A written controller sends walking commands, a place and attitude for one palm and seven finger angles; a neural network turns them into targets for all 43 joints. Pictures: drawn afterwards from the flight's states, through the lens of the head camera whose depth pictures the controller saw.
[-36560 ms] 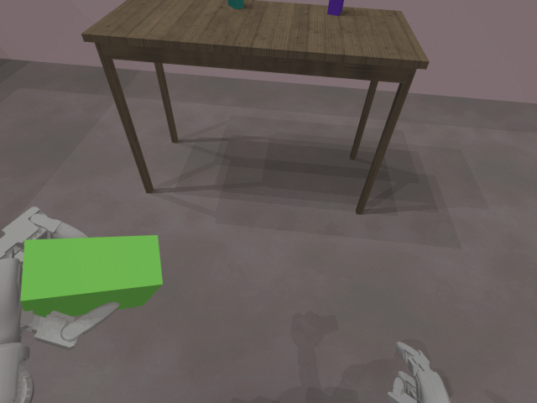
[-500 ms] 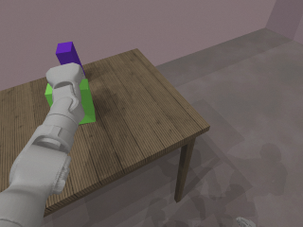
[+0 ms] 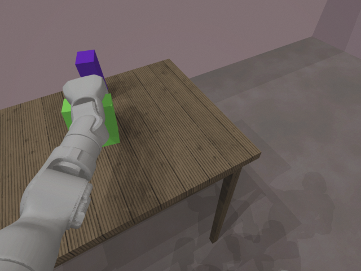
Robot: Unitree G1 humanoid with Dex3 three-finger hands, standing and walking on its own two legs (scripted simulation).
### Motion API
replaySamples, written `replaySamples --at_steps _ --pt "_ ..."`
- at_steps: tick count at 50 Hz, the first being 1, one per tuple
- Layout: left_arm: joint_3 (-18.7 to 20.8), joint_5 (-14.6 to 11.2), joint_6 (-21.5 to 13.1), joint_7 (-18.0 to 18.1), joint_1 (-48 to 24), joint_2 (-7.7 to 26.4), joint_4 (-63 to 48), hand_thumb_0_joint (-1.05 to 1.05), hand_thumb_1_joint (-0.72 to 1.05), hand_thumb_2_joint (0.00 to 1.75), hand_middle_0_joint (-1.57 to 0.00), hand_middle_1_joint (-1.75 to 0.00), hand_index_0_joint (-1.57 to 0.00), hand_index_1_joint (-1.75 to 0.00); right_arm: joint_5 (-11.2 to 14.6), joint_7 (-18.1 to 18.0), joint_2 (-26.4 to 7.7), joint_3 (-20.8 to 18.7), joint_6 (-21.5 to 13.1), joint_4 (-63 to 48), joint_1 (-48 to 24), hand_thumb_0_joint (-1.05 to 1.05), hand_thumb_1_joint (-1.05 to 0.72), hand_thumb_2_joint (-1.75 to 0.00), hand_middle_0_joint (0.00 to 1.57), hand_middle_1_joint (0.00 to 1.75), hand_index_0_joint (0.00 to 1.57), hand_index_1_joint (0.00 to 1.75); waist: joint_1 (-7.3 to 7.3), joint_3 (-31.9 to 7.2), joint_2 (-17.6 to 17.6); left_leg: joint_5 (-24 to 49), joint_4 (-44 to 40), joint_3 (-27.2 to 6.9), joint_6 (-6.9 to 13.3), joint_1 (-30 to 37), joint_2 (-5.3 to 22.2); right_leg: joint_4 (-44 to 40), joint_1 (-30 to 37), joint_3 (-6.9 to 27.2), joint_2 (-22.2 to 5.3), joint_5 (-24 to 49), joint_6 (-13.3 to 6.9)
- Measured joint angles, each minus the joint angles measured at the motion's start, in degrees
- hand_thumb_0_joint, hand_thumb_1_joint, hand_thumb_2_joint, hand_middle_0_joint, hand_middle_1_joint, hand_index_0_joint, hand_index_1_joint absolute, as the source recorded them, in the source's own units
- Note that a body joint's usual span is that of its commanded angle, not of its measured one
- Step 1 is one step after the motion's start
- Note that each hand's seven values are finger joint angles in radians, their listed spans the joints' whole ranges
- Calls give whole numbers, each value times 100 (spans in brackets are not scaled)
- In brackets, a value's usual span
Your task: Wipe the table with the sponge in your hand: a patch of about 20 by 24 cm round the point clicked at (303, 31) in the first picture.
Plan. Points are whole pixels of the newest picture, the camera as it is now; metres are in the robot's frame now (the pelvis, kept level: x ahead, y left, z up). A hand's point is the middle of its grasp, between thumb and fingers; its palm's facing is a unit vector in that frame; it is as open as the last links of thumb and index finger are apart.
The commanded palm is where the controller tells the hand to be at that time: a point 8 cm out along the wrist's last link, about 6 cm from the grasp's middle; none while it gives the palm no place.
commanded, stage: wipe back along the third lane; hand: left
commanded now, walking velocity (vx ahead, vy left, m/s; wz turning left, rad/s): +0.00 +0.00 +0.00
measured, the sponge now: (95, 128) +0.45 +0.22 +0.07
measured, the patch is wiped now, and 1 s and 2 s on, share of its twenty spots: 1.00 1.00 1.00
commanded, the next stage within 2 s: slide back across to the middle lane in 1.76 s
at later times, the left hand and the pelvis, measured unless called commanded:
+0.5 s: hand (93, 113) +0.45 +0.21 +0.12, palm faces +0.06 -0.05 -1.00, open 10.1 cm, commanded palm +0.40 +0.20 +0.15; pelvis +0.02 +0.01 +0.00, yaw +0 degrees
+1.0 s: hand (95, 124) +0.41 +0.19 +0.13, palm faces +0.13 -0.07 -0.99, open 10.1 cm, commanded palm +0.35 +0.17 +0.15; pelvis +0.04 +0.01 +0.00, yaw +2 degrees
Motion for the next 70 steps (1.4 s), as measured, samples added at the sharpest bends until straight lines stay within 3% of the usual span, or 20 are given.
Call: replaySamples --at_steps 7,16,23,30,39,48,57,70 --pt "-66 -27 161 103 -88 -132 84 2 -57 108 -77 -129 -81 -130 -17 37 62 7 -8 -48 -101 1 -91 -90 20 30 20 29 38 -26 -5 -7 4 27 49 -15 -40 8 -17 26 -40 -8 50" --pt "-306 -104 371 288 288 -379 -384 2 -56 108 -74 -132 -78 -133 8 93 104 -2 86 -90 -125 1 -91 -90 20 30 20 29 198 -85 -6 -57 -55 24 82 182 -71 -49 183 32 -69 -65 75" --pt "-573 -221 813 395 845 -538 -1204 1 -53 108 -70 -135 -74 -137 67 147 104 2 255 -152 -317 1 -91 -90 20 30 20 29 335 -91 26 -115 -135 14 93 443 -80 -142 453 31 -77 -119 78" --pt "-919 -244 1414 244 1211 -637 -1995 0 -50 106 -67 -138 -71 -140 125 201 82 37 420 -296 -701 1 -91 -90 20 30 19 29 433 -27 39 -172 -188 -34 99 661 -107 -179 678 -9 -101 -203 76" --pt "-1314 -202 1840 -46 1801 -678 -3130 -1 -47 105 -64 -140 -68 -142 166 356 44 87 542 -545 -1090 1 -91 -90 20 30 19 29 598 -29 59 -327 -102 -122 103 857 -138 -101 905 -93 -127 -386 69" --pt "-1606 -48 1963 -200 2372 -688 -4129 -1 -46 105 -64 -140 -68 -143 155 541 31 105 625 -626 -1189 1 -91 -90 20 30 18 29 712 0 117 -443 55 -173 105 930 -158 62 989 -157 -144 -512 57" --pt "-1674 -100 1971 -204 3032 -627 -5103 1 -45 104 -63 -141 -67 -143 172 628 113 185 709 -695 -1185 1 -91 -90 20 30 19 29 748 77 173 -448 118 -124 103 1048 -156 165 1078 -120 -146 -535 64" --pt "-1667 -158 1949 -97 3036 -676 -4992 1 -46 104 -64 -140 -69 -141 202 598 162 208 773 -735 -1196 1 -91 -90 20 30 19 29 710 169 139 -305 147 -83 44 1010 -132 316 971 -97 -126 -443 4"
